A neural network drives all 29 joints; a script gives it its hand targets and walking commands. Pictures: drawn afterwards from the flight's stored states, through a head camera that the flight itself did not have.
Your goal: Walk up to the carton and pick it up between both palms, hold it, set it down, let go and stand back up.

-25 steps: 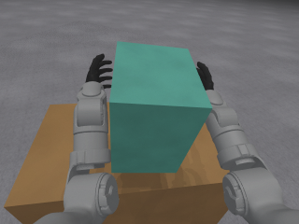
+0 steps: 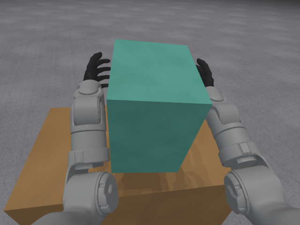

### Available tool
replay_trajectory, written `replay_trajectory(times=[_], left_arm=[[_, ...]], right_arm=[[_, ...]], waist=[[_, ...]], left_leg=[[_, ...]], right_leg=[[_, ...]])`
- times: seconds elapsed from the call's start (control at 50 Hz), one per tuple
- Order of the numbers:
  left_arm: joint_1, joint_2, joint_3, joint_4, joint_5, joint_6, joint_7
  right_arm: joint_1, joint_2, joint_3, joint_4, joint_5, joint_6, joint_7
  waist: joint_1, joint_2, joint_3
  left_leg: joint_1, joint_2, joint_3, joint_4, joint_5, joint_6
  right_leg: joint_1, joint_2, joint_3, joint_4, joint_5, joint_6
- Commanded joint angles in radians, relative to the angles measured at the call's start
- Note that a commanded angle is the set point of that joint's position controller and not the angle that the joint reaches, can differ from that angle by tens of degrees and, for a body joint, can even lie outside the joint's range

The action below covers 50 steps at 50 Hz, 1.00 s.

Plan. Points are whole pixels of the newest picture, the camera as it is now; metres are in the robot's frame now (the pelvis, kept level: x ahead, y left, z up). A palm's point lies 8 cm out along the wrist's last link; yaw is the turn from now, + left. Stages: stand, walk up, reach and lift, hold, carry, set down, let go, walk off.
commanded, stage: reach and lift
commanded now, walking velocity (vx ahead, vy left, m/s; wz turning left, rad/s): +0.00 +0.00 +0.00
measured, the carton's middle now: (148, 110) +0.36 +0.00 +0.16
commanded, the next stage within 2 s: hold in 0.32 s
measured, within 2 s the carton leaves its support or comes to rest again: neither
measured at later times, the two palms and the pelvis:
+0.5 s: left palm (88, 76) +0.37 +0.14 +0.27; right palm (205, 78) +0.37 -0.14 +0.26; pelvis +0.00 +0.00 +0.00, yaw +0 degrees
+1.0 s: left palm (88, 73) +0.37 +0.14 +0.28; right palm (208, 74) +0.37 -0.14 +0.27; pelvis +0.00 +0.00 +0.00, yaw +0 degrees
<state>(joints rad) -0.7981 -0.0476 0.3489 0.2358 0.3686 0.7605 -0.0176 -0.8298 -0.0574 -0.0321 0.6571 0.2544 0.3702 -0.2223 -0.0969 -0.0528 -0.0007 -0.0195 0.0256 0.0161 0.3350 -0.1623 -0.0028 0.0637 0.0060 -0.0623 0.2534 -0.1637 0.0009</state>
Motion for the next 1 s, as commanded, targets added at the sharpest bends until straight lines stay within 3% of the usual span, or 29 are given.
replay_trajectory(times=[0.0, 0.28, 0.4, 0.54, 0.98], left_arm=[[-0.554, -0.549, -0.429, 0.013, -0.140, -0.031, -0.141], [-0.616, -0.553, -0.421, 0.037, -0.160, -0.021, -0.134], [-0.621, -0.565, -0.472, -0.062, -0.194, 0.009, -0.111], [-0.632, -0.534, -0.422, -0.013, -0.159, 0.056, -0.136], [-0.692, -0.521, -0.388, 0.030, -0.179, 0.031, -0.140]], right_arm=[[-0.810, 0.611, 0.331, -0.304, 0.083, -0.047, 0.051], [-0.854, 0.604, 0.315, -0.269, 0.117, -0.010, 0.044], [-0.876, 0.605, 0.376, -0.340, 0.187, 0.016, 0.030], [-0.863, 0.578, 0.316, -0.273, 0.171, 0.072, 0.033], [-0.910, 0.608, 0.323, -0.268, 0.207, 0.094, 0.017]], waist=[[-0.002, 0.050, -0.319], [-0.007, 0.068, -0.334], [-0.006, 0.089, -0.406], [-0.001, 0.084, -0.278], [0.004, 0.063, -0.347]], left_leg=[[0.114, -0.069, 0.016, -0.016, 0.186, -0.008], [0.107, -0.065, 0.013, -0.011, 0.190, -0.021], [0.156, -0.061, 0.004, 0.032, 0.326, -0.040], [0.065, -0.054, 0.022, -0.032, 0.173, -0.030], [0.079, -0.071, 0.012, -0.009, 0.181, -0.024]], right_leg=[[0.009, 0.057, -0.006, -0.012, 0.228, 0.066], [-0.016, 0.065, -0.004, -0.013, 0.191, 0.059], [0.012, 0.079, 0.003, 0.004, 0.259, 0.054], [0.001, 0.073, 0.009, -0.013, 0.126, 0.047], [-0.011, 0.067, 0.017, -0.013, 0.193, 0.065]])
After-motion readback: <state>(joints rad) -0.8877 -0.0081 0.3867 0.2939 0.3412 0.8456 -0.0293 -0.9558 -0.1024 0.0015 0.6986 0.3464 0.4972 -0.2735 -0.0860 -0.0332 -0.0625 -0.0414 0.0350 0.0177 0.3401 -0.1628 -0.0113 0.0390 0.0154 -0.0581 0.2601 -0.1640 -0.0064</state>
